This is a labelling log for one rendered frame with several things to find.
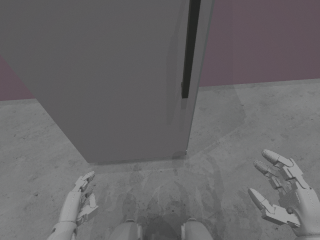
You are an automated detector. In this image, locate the left robot shin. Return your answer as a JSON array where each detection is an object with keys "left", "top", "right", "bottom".
[{"left": 125, "top": 219, "right": 135, "bottom": 223}]

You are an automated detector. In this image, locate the robot right hand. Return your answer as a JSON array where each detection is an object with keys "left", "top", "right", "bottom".
[{"left": 247, "top": 149, "right": 320, "bottom": 237}]

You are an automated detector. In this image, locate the fridge door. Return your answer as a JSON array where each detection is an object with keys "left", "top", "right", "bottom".
[{"left": 0, "top": 0, "right": 212, "bottom": 163}]

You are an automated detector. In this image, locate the robot left thigh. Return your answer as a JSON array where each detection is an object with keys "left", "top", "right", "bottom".
[{"left": 108, "top": 222, "right": 143, "bottom": 240}]

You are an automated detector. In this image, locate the left robot forearm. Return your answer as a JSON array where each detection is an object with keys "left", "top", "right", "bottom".
[{"left": 47, "top": 221, "right": 78, "bottom": 240}]

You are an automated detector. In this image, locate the handle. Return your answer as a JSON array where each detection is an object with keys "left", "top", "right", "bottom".
[{"left": 181, "top": 0, "right": 201, "bottom": 99}]

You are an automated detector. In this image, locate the robot left hand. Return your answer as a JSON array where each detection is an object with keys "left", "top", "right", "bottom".
[{"left": 58, "top": 171, "right": 99, "bottom": 227}]

